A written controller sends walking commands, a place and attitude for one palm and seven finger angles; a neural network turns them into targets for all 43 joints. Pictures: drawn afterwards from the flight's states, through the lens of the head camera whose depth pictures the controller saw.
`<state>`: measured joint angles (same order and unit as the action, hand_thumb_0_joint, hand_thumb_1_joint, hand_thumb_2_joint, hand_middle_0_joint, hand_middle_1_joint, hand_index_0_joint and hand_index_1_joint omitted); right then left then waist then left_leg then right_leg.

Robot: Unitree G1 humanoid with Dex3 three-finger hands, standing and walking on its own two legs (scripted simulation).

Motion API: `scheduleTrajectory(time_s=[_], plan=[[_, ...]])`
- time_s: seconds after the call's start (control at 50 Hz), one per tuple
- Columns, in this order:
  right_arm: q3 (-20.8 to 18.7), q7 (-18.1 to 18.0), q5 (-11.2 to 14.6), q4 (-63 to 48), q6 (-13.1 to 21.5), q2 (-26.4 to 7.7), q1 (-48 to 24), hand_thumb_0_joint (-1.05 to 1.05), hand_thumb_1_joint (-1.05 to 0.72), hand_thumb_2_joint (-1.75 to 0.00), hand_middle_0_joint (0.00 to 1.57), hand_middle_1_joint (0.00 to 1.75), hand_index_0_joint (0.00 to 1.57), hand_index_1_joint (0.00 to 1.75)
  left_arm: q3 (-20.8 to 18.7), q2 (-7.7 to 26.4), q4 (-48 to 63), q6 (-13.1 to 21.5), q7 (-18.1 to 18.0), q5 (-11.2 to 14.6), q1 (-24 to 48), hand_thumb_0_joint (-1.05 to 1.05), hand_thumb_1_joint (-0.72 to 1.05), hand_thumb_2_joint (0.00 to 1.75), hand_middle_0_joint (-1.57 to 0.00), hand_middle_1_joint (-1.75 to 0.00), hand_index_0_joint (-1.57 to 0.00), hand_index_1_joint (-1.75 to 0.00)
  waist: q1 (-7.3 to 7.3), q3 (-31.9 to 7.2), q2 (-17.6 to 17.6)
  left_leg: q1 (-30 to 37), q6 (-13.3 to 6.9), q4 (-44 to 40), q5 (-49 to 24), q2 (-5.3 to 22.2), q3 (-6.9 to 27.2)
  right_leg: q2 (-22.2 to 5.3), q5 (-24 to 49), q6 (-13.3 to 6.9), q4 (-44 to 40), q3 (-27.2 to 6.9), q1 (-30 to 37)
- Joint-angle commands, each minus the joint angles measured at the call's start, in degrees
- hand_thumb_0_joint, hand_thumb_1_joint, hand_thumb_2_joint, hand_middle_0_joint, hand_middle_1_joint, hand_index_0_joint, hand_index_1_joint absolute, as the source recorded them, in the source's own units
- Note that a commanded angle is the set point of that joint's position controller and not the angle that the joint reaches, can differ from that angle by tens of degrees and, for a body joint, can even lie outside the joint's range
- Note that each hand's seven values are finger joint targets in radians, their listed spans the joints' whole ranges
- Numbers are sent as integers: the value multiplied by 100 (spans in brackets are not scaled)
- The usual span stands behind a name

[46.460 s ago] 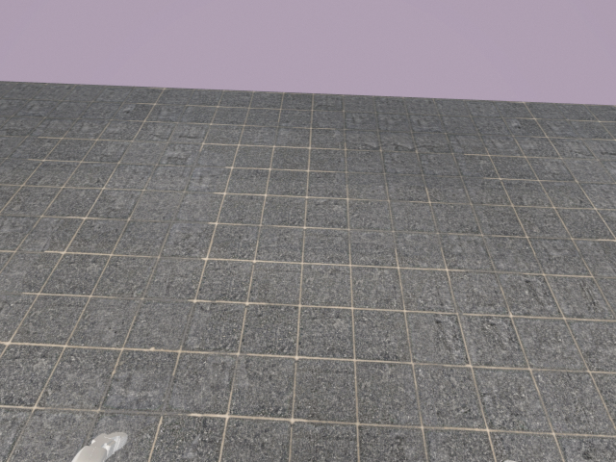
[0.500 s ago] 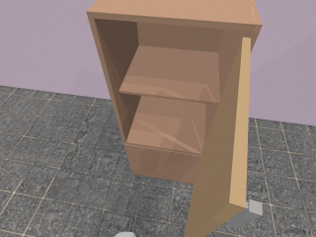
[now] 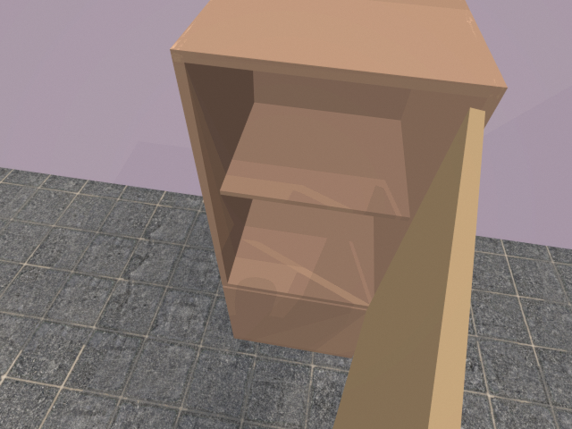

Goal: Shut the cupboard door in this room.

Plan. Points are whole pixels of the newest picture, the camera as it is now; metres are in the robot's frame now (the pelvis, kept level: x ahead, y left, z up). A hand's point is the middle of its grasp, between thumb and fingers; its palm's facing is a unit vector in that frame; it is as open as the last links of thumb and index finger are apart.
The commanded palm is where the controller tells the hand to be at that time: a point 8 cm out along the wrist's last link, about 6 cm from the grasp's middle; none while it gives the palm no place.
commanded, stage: stand and wait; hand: left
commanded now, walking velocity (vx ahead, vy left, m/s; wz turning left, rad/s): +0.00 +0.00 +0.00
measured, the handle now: out of the picture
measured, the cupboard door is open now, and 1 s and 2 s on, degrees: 76 76 77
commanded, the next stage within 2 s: turn or walk to find it in 0.86 s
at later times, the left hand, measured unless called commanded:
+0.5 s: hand out of the picture +0.00 +0.15 -0.18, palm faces +0.05 -0.98 -0.17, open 7.3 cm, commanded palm none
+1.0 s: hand out of the picture -0.03 +0.13 -0.18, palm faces +0.07 -0.99 -0.15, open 7.4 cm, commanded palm none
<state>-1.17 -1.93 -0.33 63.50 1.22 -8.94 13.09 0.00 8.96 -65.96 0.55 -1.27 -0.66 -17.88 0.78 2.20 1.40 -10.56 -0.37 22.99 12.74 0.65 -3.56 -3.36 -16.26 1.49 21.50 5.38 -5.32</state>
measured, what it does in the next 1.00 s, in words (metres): stands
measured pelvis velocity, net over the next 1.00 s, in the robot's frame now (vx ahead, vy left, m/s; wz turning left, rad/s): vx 0.01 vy -0.02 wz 0.00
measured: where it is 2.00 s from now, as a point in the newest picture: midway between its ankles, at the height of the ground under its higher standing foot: outside the picture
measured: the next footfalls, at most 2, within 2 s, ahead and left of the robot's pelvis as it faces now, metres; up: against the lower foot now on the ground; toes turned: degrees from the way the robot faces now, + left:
none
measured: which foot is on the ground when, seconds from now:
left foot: down 0.00-1.00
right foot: down 0.00-1.00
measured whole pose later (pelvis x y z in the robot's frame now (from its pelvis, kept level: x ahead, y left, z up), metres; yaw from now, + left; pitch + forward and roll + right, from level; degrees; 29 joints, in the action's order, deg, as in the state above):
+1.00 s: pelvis +0.01 -0.02 +0.00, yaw +0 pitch -1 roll +0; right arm -1.3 -2.6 -0.5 65.2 0.0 -7.2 15.8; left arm -0.6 6.6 -65.5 0.0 -1.8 -0.6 -18.7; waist 1.1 3.3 0.9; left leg -9.6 1.2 25.2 14.5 2.3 -2.9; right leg -1.9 -18.1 0.0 23.4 5.8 -4.1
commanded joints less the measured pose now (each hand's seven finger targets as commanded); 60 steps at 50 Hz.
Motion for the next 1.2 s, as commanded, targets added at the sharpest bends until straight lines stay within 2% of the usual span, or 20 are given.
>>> scheduleTrajectory(time_s=[0.0, 0.1, 0.14, 0.26, 0.38, 0.44, 0.62, 0.66, 0.7, 0.72, 0.8, 0.84, 0.94, 1.04, 1.1, 1.18], plan=[[-31, -37, -10, -76, 62, -450, 435, 0, -90, -90, 20, 30, 20, 30, -101, 461, 174, 99, -76, 13, -431, 0, 90, 90, -20, -30, -20, -30, -55, -81, -123, 379, -69, -235, -1594, 567, 521, -430, 1306, -201, -267, -305, -207], [-13, -55, -11, -2, 59, -416, 553, 0, -90, -90, 20, 30, 20, 30, -100, 447, 173, 81, -99, 24, -461, 0, 90, 90, -20, -30, -20, -30, -35, -33, -197, 367, -75, -193, -1803, 550, 510, -436, 1413, -211, -213, -263, -122], [-12, -61, -6, 15, 54, -387, 561, 0, -90, -90, 20, 30, 20, 30, -100, 440, 178, 79, -102, 23, -477, 0, 90, 90, -20, -30, -20, -30, -19, 80, -129, 301, -72, -187, -1755, 540, 497, -455, 1511, -222, -216, -252, -123], [-17, -81, -13, 95, 44, -327, 688, 0, -90, -90, 20, 30, 20, 30, -118, 420, 210, 78, -128, 30, -451, 0, 90, 90, -20, -30, -20, -30, -28, 92, -75, 311, -61, -118, -1945, 517, 494, -457, 1803, -246, -151, -214, -18], [-12, -79, -10, 98, 16, -265, 708, 0, -90, -90, 20, 30, 20, 30, -110, 389, 207, 52, -122, 33, -444, 0, 90, 90, -20, -30, -20, -30, -29, 290, -311, 232, -58, -213, -1533, 497, 501, -425, 1332, -250, -268, -244, -134], [-17, -76, -6, 91, 6, -263, 732, 0, -90, -90, 20, 30, 20, 30, -105, 363, 203, 58, -115, 28, -454, 0, 90, 90, -20, -30, -20, -30, -41, 366, -81, 184, -57, -244, -1336, 497, 504, -420, 1267, -251, -321, -261, -164], [-25, -74, 0, 90, 0, -240, 741, 0, -90, -90, 20, 30, 20, 30, -99, 313, 181, 75, -116, 23, -560, 0, 90, 90, -20, -30, -20, -30, -43, 356, -60, 234, -70, -243, -1188, 478, 507, -407, 1161, -262, -388, -275, -208], [-25, -80, -8, 94, 10, -243, 749, 0, -90, -90, 20, 30, 20, 30, -102, 296, 168, 79, -121, 23, -580, 0, 90, 90, -20, -30, -20, -30, -53, 281, -239, 284, -61, -227, -1287, 477, 503, -407, 1227, -270, -360, -295, -198], [-21, -84, -4, 93, 12, -245, 754, 0, -90, -90, 20, 30, 20, 30, -106, 305, 153, 84, -123, 25, -591, 0, 90, 90, -20, -30, -20, -30, -53, 266, -205, 284, -60, -214, -1336, 483, 513, -404, 1265, -265, -360, -275, -164], [-26, -84, 3, 88, 3, -218, 762, 0, -90, -90, 20, 30, 20, 30, -110, 286, 158, 82, -122, 19, -582, 0, 90, 90, -20, -30, -20, -30, -47, 377, -118, 218, -64, -237, -1219, 482, 516, -385, 1183, -272, -380, -280, -204], [-21, -86, -3, 78, 7, -236, 742, 0, -90, -90, 20, 30, 20, 30, -107, 283, 131, 81, -124, 20, -629, 0, 90, 90, -20, -30, -20, -30, -42, 372, -256, 237, -62, -236, -1223, 482, 515, -401, 1124, -268, -402, -266, -220], [-23, -84, 0, 71, 3, -225, 745, 0, -90, -90, 20, 30, 20, 30, -102, 268, 120, 85, -120, 16, -643, 0, 90, 90, -20, -30, -20, -30, -50, 369, -180, 220, -62, -230, -1165, 476, 527, -405, 1115, -274, -408, -272, -227], [-111, -130, -22, 35, -76, -314, 697, 0, -90, -90, 20, 30, 20, 30, -221, 377, 192, -18, -95, 8, -491, 0, 90, 90, -20, -30, -20, -30, -76, 422, -234, 214, -7, 105, -1071, 585, 314, -381, 1384, -356, -166, -503, -479], [-229, -147, -39, -153, -124, -495, 550, 0, -90, -90, 20, 30, 20, 30, -389, 528, 381, -115, -26, -8, -273, 0, 90, 90, -20, -30, -20, -30, -86, 361, -246, 95, -13, 305, -632, 764, 234, -287, 1188, -409, 267, -725, -839], [-304, -150, -60, -311, -132, -624, 433, 0, -90, -90, 20, 30, 20, 30, -455, 544, 526, -159, 16, -23, -199, 0, 90, 90, -20, -30, -20, -30, -57, 297, -401, 74, -109, 255, -393, 976, 352, -129, 1080, -396, 646, -749, -1088], [-362, -137, -72, -486, -112, -766, 273, 0, -90, -90, 20, 30, 20, 30, -463, 439, 680, -173, 60, -47, -189, 0, 90, 90, -20, -30, -20, -30, 27, 110, -828, -119, -360, -45, -21, 1340, 661, 116, 665, -344, 1227, -605, -1145]])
